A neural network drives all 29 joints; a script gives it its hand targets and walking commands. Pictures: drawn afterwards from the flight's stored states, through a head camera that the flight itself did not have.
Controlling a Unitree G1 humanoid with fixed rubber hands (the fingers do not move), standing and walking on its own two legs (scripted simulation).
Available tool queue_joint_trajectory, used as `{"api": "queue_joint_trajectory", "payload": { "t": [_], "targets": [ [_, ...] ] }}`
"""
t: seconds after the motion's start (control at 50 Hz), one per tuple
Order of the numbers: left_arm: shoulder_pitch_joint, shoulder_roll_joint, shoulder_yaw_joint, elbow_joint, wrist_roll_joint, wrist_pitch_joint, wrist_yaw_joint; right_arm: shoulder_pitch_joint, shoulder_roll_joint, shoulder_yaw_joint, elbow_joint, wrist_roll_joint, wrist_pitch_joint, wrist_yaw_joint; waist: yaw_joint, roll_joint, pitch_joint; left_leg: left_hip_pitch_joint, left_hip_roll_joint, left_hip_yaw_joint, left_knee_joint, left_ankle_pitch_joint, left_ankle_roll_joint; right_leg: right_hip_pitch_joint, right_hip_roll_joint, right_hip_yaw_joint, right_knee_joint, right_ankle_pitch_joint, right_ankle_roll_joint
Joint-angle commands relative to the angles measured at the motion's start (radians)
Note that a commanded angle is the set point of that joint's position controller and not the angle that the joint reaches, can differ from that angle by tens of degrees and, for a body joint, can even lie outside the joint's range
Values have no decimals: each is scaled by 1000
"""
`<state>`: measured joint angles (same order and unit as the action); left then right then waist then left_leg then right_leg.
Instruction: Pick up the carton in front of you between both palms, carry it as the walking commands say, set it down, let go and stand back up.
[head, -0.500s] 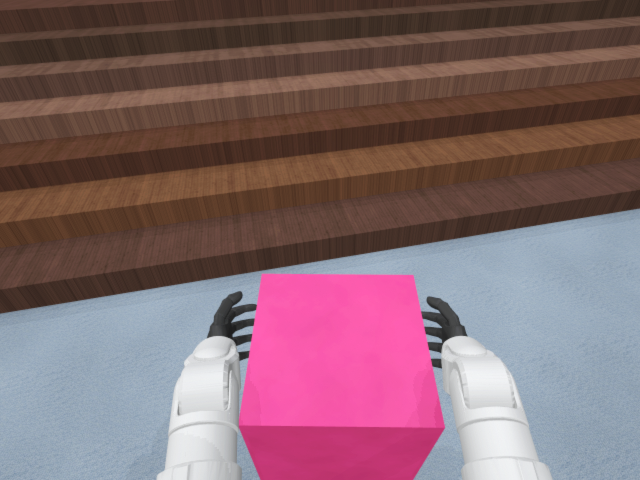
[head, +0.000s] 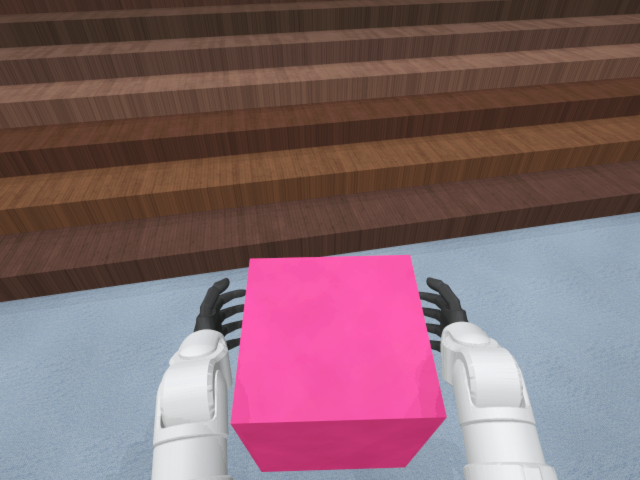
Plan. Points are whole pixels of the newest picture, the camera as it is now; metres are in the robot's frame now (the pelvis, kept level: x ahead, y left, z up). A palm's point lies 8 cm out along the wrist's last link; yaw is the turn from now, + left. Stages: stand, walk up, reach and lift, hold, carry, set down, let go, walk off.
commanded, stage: carry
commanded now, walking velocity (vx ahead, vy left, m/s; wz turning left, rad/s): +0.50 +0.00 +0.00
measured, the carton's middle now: (331, 369) +0.30 +0.01 +0.00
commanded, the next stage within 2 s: none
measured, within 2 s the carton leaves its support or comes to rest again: neither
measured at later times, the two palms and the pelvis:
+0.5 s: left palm (229, 246) +0.44 +0.16 +0.10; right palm (424, 236) +0.46 -0.14 +0.09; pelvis +0.22 -0.01 +0.01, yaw +2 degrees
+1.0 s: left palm (246, 144) +0.76 +0.17 +0.11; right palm (388, 146) +0.75 -0.13 +0.11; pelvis +0.52 +0.02 +0.00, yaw -1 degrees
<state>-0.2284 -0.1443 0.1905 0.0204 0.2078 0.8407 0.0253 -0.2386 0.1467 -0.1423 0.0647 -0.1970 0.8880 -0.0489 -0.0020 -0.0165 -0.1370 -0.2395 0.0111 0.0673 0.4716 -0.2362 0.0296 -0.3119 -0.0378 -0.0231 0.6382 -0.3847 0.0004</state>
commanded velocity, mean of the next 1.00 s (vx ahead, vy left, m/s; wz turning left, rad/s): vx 0.50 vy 0.00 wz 0.00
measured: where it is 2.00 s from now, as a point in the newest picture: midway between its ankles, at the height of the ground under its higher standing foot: (316, 293)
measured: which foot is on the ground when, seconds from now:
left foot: down 0.00-0.26, up 0.28-0.58, down 0.60-1.00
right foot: up 0.00-0.24, down 0.26-0.62, up 0.64-1.00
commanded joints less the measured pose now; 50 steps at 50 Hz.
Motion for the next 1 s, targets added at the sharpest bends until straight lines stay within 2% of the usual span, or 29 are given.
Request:
{"api": "queue_joint_trajectory", "payload": {
  "t": [0.0, 0.04, 0.08, 0.1, 0.16, 0.2, 0.22, 0.24, 0.26, 0.28, 0.3, 0.34, 0.4, 0.44, 0.52, 0.58, 0.6, 0.62, 0.64, 0.66, 0.68, 0.7, 0.74, 0.76, 0.84, 0.86, 0.9, 0.96, 0.98],
  "targets": [
    [-537, -995, -766, -169, -379, 90, -187, -587, 898, 643, -303, 344, 10, 181, -23, 206, -71, 233, 375, -534, -356, -427, 163, -407, -87, 8, 226, -13, 2],
    [-483, -972, -782, -260, -418, 129, -161, -503, 892, 683, -359, 363, 61, 144, -22, 115, -128, 272, 286, -334, -335, -169, 122, -348, -54, -70, 184, 7, 20],
    [-377, -955, -819, -309, -420, 180, -126, -428, 860, 706, -433, 372, 110, 118, -16, 189, -162, 239, 242, -217, -335, -125, 109, -274, -28, -103, 47, 50, 37],
    [-305, -936, -799, -304, -416, 206, -108, -401, 839, 703, -500, 369, 135, 103, -17, 146, -136, 251, 228, -190, -312, -45, 101, -262, -9, -135, 38, 96, 33],
    [-187, -873, -782, -391, -418, 263, -62, -285, 770, 708, -587, 390, 206, 73, -28, 203, -144, 235, 204, -110, -244, 50, 100, -178, 38, -187, -162, 92, 26],
    [-97, -824, -737, -433, -380, 297, -32, -219, 740, 689, -603, 393, 249, 51, -8, 124, -174, 54, 208, -63, -127, -31, 57, 111, 30, -197, -288, 183, 12],
    [-77, -824, -704, -433, -380, 316, -28, -203, 737, 708, -631, 384, 262, 45, -11, 37, -188, -97, 165, -3, -8, -89, 35, 308, -27, -168, -294, 199, 2],
    [-93, -822, -711, -509, -398, 321, -17, -215, 730, 697, -682, 410, 276, 41, 18, -63, -203, -268, 119, 53, 189, -115, -9, 456, -186, 46, -346, 55, -56],
    [-82, -804, -707, -525, -388, 327, -3, -223, 745, 709, -712, 418, 290, 33, 34, -247, -237, -570, 23, 107, 455, -249, -48, 645, -405, 416, -385, 59, -184],
    [-125, -812, -720, -559, -411, 332, 16, -298, 737, 733, -768, 470, 309, 27, 36, -153, -196, -685, 47, 24, 576, -319, -38, 615, -495, 571, -405, 31, -296],
    [-133, -814, -703, -556, -413, 342, 28, -300, 706, 723, -745, 460, 313, 19, 45, -147, -206, -722, 118, -32, 634, -320, -16, 592, -466, 463, -403, 42, -279],
    [-164, -836, -717, -585, -407, 345, 43, -305, 757, 719, -732, 486, 314, 14, 16, -39, -161, -613, 172, -66, 559, -174, -18, 442, -402, 292, -465, 74, -196],
    [-142, -808, -729, -581, -434, 342, 51, -209, 708, 673, -700, 420, 294, -17, 20, -64, -87, -440, 116, 41, 285, -80, -46, 300, -285, 39, -497, 145, -129],
    [-127, -775, -726, -612, -443, 337, 45, -165, 715, 674, -671, 398, 294, -37, 22, -165, -73, -359, 84, 96, 181, -6, -48, 279, -244, -37, -495, 193, -104],
    [-83, -726, -757, -583, -458, 342, 48, -124, 649, 658, -720, 377, 278, -54, 13, -127, -37, -207, 60, 160, 25, 173, -35, 270, -240, -118, -419, 312, -69],
    [-67, -689, -760, -603, -458, 351, 44, -79, 616, 641, -708, 356, 296, -50, -9, -92, -132, 214, 19, 209, 7, 91, 1, 97, -139, -216, -86, 470, -16],
    [-123, -706, -761, -621, -455, 359, 45, -96, 647, 646, -672, 377, 301, -46, -40, 125, -213, 354, 218, -97, -120, -157, 23, -43, -86, -257, 174, 225, 39],
    [-93, -660, -790, -703, -475, 370, 41, -7, 596, 655, -723, 387, 294, -42, -39, 381, -218, 476, 421, -489, -264, -214, 154, -278, 12, -202, 428, -90, 66],
    [-76, -690, -791, -678, -463, 368, 25, -27, 639, 661, -711, 385, 296, -31, -28, 313, -231, 480, 446, -493, -264, -117, 162, -352, -38, -60, 567, -122, 23],
    [-107, -735, -803, -672, -480, 367, 9, -48, 692, 674, -712, 411, 289, -13, -31, 214, -212, 433, 423, -464, -244, 26, 166, -377, -63, -20, 578, -95, -12],
    [-95, -759, -800, -628, -456, 363, -1, -84, 711, 704, -723, 411, 282, 1, -24, 135, -212, 379, 435, -423, -260, 18, 180, -403, -104, -13, 600, -44, -35],
    [-58, -785, -793, -583, -447, 359, -12, -96, 751, 724, -706, 401, 279, 15, -19, 56, -218, 302, 401, -329, -282, 13, 142, -353, -132, 15, 546, 44, -44],
    [-75, -839, -771, -577, -421, 330, -32, -188, 783, 755, -736, 442, 269, 46, -15, 73, -166, 177, 347, -161, -311, -13, 86, -289, -117, -19, 410, 98, -37],
    [-76, -844, -766, -543, -395, 329, -33, -207, 756, 753, -739, 440, 263, 58, -3, 163, -149, 165, 334, -115, -324, -80, 75, -278, -117, -45, 337, 128, -25],
    [-13, -780, -734, -523, -349, 306, -8, -177, 729, 768, -688, 463, 262, 70, -17, 102, -97, 203, 307, -49, -355, -38, 103, -328, -90, -91, 82, 191, -7],
    [-46, -811, -755, -577, -370, 303, -5, -228, 753, 792, -748, 487, 251, 67, -16, 152, -90, 185, 300, -15, -331, -41, 100, -271, -65, -122, 4, 201, 0],
    [-22, -794, -758, -568, -383, 318, 5, -155, 696, 756, -714, 455, 270, 52, -15, 150, -38, 223, 268, 35, -326, 110, 81, -303, -56, -141, -26, 299, -15],
    [-57, -736, -763, -615, -403, 344, 7, -115, 685, 724, -716, 428, 294, 30, -13, 174, -5, 176, 267, 86, -337, 23, 75, -211, -89, -165, -77, 363, -22],
    [-24, -706, -729, -587, -387, 349, 11, -139, 668, 732, -720, 419, 302, 22, -7, 125, 12, 164, 291, 81, -316, 25, 64, -178, -97, -145, -91, 377, -22]
  ]
}}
